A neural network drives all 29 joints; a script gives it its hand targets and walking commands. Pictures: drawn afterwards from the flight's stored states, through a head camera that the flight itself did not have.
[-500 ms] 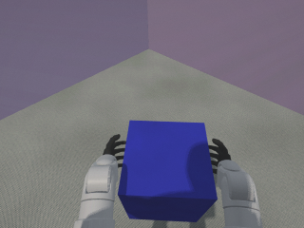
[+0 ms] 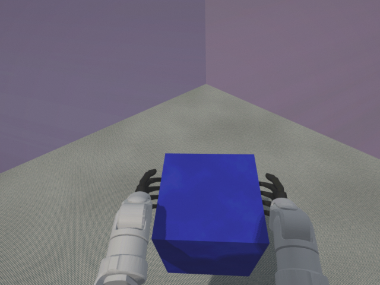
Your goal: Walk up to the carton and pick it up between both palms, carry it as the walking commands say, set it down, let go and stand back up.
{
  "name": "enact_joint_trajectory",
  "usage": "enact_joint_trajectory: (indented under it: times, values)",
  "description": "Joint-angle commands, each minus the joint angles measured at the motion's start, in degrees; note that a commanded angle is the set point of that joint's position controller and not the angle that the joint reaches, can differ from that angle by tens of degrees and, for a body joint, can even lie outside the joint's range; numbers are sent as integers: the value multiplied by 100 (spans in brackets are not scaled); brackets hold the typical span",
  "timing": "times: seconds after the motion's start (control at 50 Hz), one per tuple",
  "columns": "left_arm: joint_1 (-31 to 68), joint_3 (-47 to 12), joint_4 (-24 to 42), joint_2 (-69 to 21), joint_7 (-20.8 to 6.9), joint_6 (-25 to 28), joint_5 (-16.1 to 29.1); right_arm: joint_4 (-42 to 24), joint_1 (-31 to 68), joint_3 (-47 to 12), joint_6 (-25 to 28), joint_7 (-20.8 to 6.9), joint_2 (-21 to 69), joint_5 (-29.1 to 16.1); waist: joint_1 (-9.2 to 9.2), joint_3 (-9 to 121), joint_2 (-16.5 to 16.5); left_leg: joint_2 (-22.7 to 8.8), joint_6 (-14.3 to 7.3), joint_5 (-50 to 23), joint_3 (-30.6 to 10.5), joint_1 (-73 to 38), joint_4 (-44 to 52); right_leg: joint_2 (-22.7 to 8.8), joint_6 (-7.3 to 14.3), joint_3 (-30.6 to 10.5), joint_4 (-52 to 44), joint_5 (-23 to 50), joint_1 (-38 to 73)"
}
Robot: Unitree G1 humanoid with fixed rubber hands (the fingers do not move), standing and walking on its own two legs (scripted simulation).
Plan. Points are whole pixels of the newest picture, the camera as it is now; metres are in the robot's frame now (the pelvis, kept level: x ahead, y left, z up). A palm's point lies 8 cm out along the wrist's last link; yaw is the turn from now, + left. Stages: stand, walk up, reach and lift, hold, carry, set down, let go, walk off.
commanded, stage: hold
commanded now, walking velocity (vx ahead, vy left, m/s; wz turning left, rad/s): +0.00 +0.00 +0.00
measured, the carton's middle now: (208, 216) +0.30 -0.04 -0.03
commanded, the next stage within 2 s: set down in 0.36 s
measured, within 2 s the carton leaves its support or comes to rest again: neither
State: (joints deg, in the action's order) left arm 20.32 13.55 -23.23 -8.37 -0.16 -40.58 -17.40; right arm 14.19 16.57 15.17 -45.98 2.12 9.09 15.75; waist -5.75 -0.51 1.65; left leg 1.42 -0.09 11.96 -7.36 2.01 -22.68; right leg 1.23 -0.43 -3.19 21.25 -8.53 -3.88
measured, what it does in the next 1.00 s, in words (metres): stands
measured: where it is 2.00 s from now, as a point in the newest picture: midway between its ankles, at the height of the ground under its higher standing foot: outside the picture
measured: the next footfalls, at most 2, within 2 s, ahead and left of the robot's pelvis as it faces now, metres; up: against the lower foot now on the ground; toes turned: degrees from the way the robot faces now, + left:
none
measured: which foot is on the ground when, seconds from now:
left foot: down 0.00-1.00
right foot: down 0.00-1.00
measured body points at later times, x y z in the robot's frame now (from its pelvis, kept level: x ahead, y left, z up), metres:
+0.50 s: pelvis +0.01 +0.03 +0.00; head -0.03 +0.03 +0.45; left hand +0.34 +0.11 +0.03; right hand +0.27 -0.19 +0.03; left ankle +0.02 +0.13 -0.74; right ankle +0.05 -0.12 -0.74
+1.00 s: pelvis +0.01 +0.01 -0.01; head +0.07 +0.01 +0.43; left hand +0.35 +0.11 -0.05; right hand +0.30 -0.19 -0.05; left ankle +0.02 +0.13 -0.74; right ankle +0.05 -0.12 -0.74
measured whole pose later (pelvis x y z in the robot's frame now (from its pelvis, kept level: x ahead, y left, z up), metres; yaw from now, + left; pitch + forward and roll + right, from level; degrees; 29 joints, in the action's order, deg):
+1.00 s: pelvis +0.01 +0.01 -0.01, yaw -1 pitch +8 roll +0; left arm 21.3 16.1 -33.5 -9.4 2.2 -21.1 -16.8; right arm 23.7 16.6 20.7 -25.3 0.2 9.1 17.2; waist -6.3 2.1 1.5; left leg 3.1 -0.2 15.7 -6.4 25.7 -33.1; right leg 1.2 -1.6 -5.2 31.3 -12.0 -27.7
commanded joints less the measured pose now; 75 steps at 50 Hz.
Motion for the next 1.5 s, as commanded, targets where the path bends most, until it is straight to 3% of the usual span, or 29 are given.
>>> enact_joint_trajectory:
  times: [0.0,0.18,0.34,0.36,0.4,0.52,0.58,0.78,0.9,1.06,1.24,1.48]
  values:
    - [3537,-2811,201,-4991,-1760,372,1644,-1,3496,-3140,325,-1287,5870,-1674,95,1173,-623,436,-302,409,245,384,417,2,-219,-162,-668,-518,464]
    - [3713,-2630,-72,-5136,-1835,503,1538,336,3497,-2765,450,-1331,5880,-1573,-77,1278,-373,428,-294,417,228,595,546,71,-214,-25,-568,-116,859]
    - [3184,-2765,190,-5391,-1695,470,1526,4,3195,-2884,509,-1551,5603,-1549,-98,1353,-226,371,-174,-169,133,571,699,242,-158,134,-392,800,1052]
    - [2891,-2962,-25,-5629,-1690,462,1555,20,2722,-2715,496,-1536,5390,-1250,-438,1437,-284,290,-172,-301,131,491,784,362,-127,221,-413,941,1111]
    - [2753,-3031,117,-5575,-1640,526,1553,-107,2504,-2699,557,-1551,5230,-1187,-478,1297,-238,282,-120,-497,86,530,767,361,-102,211,-393,1124,994]
    - [2655,-2960,270,-5591,-1341,800,1403,-165,2751,-2858,835,-1771,4920,-1326,-101,1271,-29,215,-4,-443,62,766,643,378,-37,187,-137,751,566]
    - [2594,-2818,27,-5587,-1241,971,1315,23,2872,-2739,1069,-1828,4714,-1260,-23,1367,61,211,33,-491,63,805,471,392,-3,174,45,645,209]
    - [2496,-2735,-614,-5434,-1206,1696,1209,525,2660,-2472,1832,-1640,4737,-974,-184,2284,-186,351,4,-1195,118,1121,-266,417,11,91,589,1389,-405]
    - [2557,-2537,-895,-5047,-1234,2100,1025,825,2571,-2405,2190,-1452,4937,-873,-92,2475,-321,485,-92,-976,192,1922,-573,382,-76,-4,877,1752,-614]
    - [3031,-2399,-1227,-4966,-1291,2574,846,1215,2965,-2228,2714,-1309,5124,-710,-108,3153,-139,627,-72,-787,260,2898,-1168,399,-121,3,1429,1756,-1199]
    - [3599,-2259,-1564,-5109,-1305,2799,683,1365,3669,-2183,3011,-1390,5081,-554,-172,3932,39,672,-22,-424,352,3787,-1743,454,-82,155,2027,1162,-2146]
    - [4390,-2199,-1678,-5395,-1315,2668,700,1337,4668,-2258,2956,-1603,5135,-639,-160,4731,106,722,-3,231,441,4685,-2545,515,-42,295,2859,231,-3452]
